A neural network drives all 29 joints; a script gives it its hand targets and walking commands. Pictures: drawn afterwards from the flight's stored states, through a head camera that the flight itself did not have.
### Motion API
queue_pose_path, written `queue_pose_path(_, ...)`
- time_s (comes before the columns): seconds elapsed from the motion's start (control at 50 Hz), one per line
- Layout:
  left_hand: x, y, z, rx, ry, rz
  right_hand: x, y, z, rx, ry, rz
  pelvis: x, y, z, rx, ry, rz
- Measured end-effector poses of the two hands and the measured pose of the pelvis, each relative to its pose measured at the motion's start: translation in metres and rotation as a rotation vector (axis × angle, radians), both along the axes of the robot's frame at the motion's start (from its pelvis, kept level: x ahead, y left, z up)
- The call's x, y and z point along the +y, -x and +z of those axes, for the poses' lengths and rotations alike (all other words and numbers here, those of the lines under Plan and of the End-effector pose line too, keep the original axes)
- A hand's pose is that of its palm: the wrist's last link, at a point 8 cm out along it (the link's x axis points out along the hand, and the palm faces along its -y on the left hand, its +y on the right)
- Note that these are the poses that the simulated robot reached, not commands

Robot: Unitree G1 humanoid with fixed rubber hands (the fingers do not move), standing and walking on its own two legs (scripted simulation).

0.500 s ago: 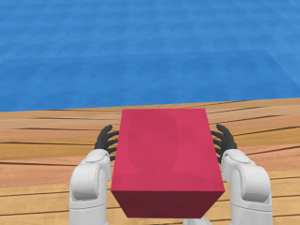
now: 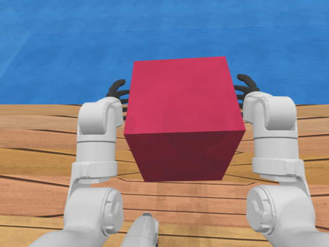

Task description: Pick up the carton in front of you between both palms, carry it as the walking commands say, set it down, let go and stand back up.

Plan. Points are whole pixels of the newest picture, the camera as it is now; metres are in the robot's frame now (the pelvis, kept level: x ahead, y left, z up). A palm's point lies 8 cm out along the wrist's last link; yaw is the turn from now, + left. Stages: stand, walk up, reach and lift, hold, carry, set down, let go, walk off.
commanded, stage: carry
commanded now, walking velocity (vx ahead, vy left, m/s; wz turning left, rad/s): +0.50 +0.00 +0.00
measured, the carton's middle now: (180, 125) +0.39 +0.01 +0.03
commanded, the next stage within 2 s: none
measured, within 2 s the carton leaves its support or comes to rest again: neither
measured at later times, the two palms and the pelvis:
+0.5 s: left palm (153, 44) +0.71 +0.11 +0.04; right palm (246, 42) +0.69 -0.19 +0.05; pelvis +0.33 +0.00 -0.11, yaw -2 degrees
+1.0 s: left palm (169, 52) +1.05 +0.09 -0.27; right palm (223, 57) +1.02 -0.20 -0.28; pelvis +0.68 -0.01 -0.36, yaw -1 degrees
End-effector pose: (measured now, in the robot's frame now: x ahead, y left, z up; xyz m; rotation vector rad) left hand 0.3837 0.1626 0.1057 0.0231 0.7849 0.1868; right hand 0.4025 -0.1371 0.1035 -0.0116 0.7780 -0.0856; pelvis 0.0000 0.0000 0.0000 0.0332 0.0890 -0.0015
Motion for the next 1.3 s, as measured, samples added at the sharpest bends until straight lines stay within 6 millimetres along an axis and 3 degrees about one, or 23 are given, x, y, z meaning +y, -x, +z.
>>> queue_pose_path(0.08,-0.005,-0.053,-0.001,-0.027,0.019,-0.020,-0.005,-0.043,0.000,-0.026,-0.005,-0.043,0.006,-0.050,-0.004,0.008,0.010,-0.014)
queue_pose_path(0.16,-0.015,-0.110,-0.010,-0.071,0.064,-0.077,-0.015,-0.075,-0.002,-0.071,0.021,-0.117,0.017,-0.105,-0.022,-0.005,0.023,-0.037)
queue_pose_path(0.26,-0.041,-0.167,-0.027,-0.035,0.055,-0.150,-0.037,-0.105,-0.027,-0.034,0.017,-0.201,0.026,-0.164,-0.028,-0.002,0.018,-0.019)
queue_pose_path(0.32,-0.050,-0.201,-0.036,-0.016,0.061,-0.161,-0.046,-0.133,-0.036,-0.015,0.009,-0.222,0.026,-0.197,-0.028,0.000,0.027,-0.019)
queue_pose_path(0.42,-0.056,-0.269,-0.049,-0.079,0.079,-0.146,-0.054,-0.210,-0.040,-0.078,0.029,-0.197,0.013,-0.261,-0.053,-0.014,0.028,-0.011)
queue_pose_path(0.5,-0.050,-0.322,-0.070,-0.154,0.043,-0.097,-0.050,-0.289,-0.058,-0.151,0.028,-0.114,-0.004,-0.330,-0.105,-0.064,0.002,-0.026)
queue_pose_path(0.54,-0.036,-0.342,-0.086,-0.187,0.002,-0.044,-0.037,-0.332,-0.076,-0.185,0.017,-0.039,-0.013,-0.365,-0.143,-0.081,-0.003,-0.036)
queue_pose_path(0.6,-0.018,-0.371,-0.130,-0.148,0.008,0.000,-0.015,-0.381,-0.120,-0.148,0.011,0.033,-0.025,-0.404,-0.183,-0.076,0.019,-0.033)
queue_pose_path(0.7,-0.007,-0.418,-0.211,0.005,0.032,0.038,-0.004,-0.436,-0.203,0.007,0.023,0.061,-0.036,-0.461,-0.216,-0.070,0.053,-0.010)
queue_pose_path(0.78,-0.013,-0.475,-0.255,0.029,0.017,0.017,-0.011,-0.487,-0.253,0.029,0.000,0.032,-0.035,-0.512,-0.245,-0.059,0.047,-0.021)
queue_pose_path(0.86,-0.023,-0.548,-0.292,-0.019,0.010,-0.022,-0.021,-0.543,-0.295,-0.019,-0.014,-0.015,-0.028,-0.577,-0.290,-0.065,0.062,-0.022)
queue_pose_path(0.94,-0.051,-0.629,-0.337,-0.062,0.027,-0.121,-0.049,-0.589,-0.341,-0.062,0.020,-0.108,-0.017,-0.643,-0.341,-0.074,0.053,-0.017)
queue_pose_path(1.04,-0.078,-0.692,-0.404,0.026,0.017,-0.174,-0.074,-0.631,-0.412,0.027,-0.005,-0.189,-0.008,-0.709,-0.373,-0.058,0.021,-0.030)
queue_pose_path(1.1,-0.083,-0.727,-0.434,0.053,0.028,-0.170,-0.079,-0.666,-0.439,0.054,-0.010,-0.197,-0.010,-0.750,-0.386,-0.054,0.023,-0.036)
queue_pose_path(1.16,-0.086,-0.768,-0.456,0.029,0.048,-0.159,-0.083,-0.713,-0.453,0.031,0.008,-0.184,-0.019,-0.794,-0.404,-0.051,0.026,-0.030)
queue_pose_path(1.22,-0.091,-0.815,-0.475,-0.027,0.063,-0.142,-0.089,-0.770,-0.463,-0.025,0.027,-0.160,-0.033,-0.844,-0.431,-0.057,0.011,-0.026)
queue_pose_path(1.3,-0.085,-0.878,-0.493,-0.138,0.032,-0.076,-0.085,-0.861,-0.482,-0.135,0.019,-0.064,-0.053,-0.918,-0.487,-0.081,0.011,-0.034)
